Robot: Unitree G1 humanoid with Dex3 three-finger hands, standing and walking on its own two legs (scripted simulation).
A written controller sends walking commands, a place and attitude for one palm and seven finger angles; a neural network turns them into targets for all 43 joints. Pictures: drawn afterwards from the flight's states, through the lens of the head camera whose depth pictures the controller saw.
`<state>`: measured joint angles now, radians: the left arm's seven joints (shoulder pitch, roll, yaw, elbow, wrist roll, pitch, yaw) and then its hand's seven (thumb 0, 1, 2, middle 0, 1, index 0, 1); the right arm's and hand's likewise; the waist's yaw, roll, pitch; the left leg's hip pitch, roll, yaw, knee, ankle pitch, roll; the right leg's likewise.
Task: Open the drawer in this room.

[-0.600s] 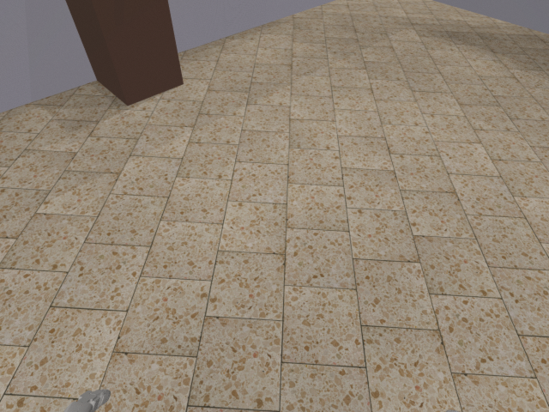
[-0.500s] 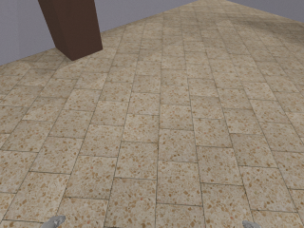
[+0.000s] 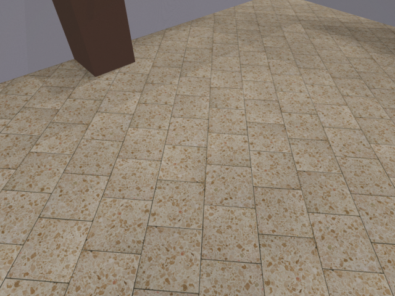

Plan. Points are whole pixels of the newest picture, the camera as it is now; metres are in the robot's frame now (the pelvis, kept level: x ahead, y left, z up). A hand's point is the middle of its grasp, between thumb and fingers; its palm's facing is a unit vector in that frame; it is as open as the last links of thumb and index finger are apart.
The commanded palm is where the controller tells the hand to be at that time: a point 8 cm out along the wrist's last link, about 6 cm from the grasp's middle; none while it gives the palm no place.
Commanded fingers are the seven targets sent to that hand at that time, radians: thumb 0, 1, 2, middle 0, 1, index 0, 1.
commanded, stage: stand and wait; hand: left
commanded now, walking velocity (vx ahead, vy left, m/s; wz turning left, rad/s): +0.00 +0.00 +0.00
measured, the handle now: out of the picture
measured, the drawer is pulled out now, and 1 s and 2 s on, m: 0.00 0.00 0.00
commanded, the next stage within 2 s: turn or walk to find it in 0.30 s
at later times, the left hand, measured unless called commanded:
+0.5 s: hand out of the picture +0.06 +0.23 -0.16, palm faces +0.01 -0.95 -0.32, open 7.4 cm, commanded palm none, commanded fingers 0.00 0.90 0.90 -0.20 -0.30 -0.20 -0.30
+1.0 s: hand out of the picture +0.02 +0.24 -0.16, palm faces +0.03 -0.95 -0.32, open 7.4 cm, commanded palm none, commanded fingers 0.00 0.90 0.90 -0.20 -0.30 -0.20 -0.30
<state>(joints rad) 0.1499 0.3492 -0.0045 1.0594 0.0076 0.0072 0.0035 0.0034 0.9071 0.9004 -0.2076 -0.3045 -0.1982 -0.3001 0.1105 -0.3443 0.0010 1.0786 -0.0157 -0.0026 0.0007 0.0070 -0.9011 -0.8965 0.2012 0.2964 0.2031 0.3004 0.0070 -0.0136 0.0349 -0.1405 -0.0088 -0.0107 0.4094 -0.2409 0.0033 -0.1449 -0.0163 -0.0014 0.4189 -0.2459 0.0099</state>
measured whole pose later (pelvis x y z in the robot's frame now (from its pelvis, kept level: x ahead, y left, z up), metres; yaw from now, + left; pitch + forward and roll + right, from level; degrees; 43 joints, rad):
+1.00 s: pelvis -0.02 -0.01 +0.00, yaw +2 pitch -1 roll +0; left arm 0.18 0.33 0.00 1.09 0.01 0.00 0.00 0.00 0.91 0.90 -0.21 -0.30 -0.20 -0.30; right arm 0.13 -0.32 -0.01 1.10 -0.01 0.00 0.01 0.01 -0.90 -0.90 0.20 0.30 0.20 0.30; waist 0.02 -0.01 0.04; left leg -0.19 -0.01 -0.05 0.41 -0.20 0.00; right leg -0.17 -0.02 -0.04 0.41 -0.21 0.00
